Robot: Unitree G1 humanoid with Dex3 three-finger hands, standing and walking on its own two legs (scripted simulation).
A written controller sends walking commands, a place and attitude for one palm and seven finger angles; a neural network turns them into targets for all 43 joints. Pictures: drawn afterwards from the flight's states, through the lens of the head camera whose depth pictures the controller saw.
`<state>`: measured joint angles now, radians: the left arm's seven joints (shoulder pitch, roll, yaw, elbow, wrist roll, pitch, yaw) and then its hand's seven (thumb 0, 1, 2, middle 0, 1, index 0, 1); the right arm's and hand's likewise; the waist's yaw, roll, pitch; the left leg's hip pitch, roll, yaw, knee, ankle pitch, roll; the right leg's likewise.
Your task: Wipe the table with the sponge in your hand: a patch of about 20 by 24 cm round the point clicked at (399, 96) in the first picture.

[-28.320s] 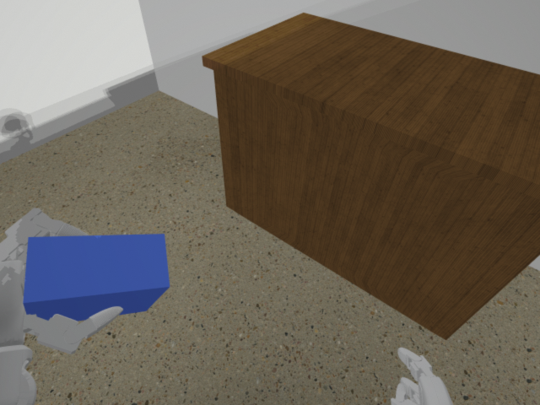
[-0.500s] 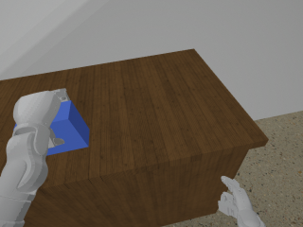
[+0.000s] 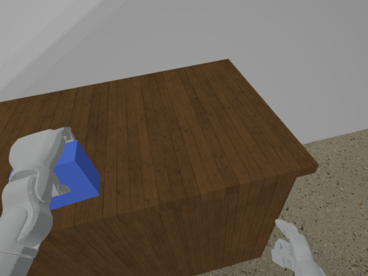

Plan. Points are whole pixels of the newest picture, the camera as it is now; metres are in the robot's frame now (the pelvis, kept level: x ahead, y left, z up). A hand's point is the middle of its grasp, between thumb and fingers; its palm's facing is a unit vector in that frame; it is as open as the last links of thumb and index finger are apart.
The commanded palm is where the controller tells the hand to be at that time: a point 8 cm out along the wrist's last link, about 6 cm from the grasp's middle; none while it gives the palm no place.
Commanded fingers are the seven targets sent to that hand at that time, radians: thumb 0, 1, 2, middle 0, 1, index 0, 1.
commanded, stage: lower the sponge onto the table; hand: left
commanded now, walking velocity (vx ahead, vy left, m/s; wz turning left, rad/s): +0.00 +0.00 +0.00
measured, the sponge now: (65, 182) +0.25 +0.32 +0.09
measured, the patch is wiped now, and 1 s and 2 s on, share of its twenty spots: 0.05 0.20 0.35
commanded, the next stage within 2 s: wipe forward along the first lane in 0.44 s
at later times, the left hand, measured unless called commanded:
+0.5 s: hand (73, 165) +0.27 +0.29 +0.13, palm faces +0.06 -0.04 -1.00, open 10.4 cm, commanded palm +0.23 +0.29 +0.19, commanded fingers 0.00 0.10 1.30 -1.20 -1.60 -1.20 -1.60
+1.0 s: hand (72, 153) +0.30 +0.31 +0.13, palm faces +0.00 -0.02 -1.00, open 10.4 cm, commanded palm +0.28 +0.31 +0.17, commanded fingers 0.00 0.10 1.30 -1.20 -1.60 -1.20 -1.60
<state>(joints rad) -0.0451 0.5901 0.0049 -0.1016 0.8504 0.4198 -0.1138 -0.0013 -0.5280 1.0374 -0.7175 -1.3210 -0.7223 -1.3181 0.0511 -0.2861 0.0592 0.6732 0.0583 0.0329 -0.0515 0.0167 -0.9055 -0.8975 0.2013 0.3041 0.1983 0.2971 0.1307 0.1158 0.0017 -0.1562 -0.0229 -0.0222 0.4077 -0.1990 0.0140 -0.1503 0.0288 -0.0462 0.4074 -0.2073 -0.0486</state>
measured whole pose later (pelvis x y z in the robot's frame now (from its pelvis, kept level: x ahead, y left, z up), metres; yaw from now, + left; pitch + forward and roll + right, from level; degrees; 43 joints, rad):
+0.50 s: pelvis +0.00 +0.00 +0.00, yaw +0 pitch -2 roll +0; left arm -0.02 0.55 -0.04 -0.11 0.89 0.36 -0.08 0.00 -0.52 1.04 -0.71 -1.33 -0.71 -1.33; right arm 0.06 -0.28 0.06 0.66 0.05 0.03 -0.04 0.02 -0.90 -0.90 0.20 0.30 0.20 0.30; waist 0.12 0.11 -0.01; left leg -0.16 -0.03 -0.02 0.41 -0.20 0.02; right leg -0.16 0.03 -0.04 0.41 -0.21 -0.05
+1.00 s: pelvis +0.00 +0.00 +0.00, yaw +1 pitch -1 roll +0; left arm -0.20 0.58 -0.02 0.12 0.91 0.32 -0.13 0.00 -0.53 1.04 -0.72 -1.32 -0.72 -1.32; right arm 0.10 -0.29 0.06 0.67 0.07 0.05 -0.07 0.01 -0.91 -0.90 0.20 0.30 0.20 0.30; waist 0.09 0.11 -0.02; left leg -0.22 -0.02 -0.04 0.45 -0.22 0.01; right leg -0.20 0.03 -0.06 0.43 -0.22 -0.05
